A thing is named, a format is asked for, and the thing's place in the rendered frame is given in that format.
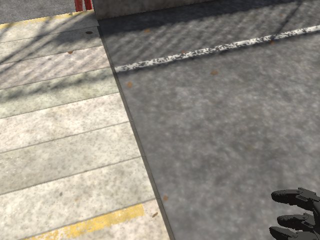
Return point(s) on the right robot hand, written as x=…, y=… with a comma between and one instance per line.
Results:
x=309, y=224

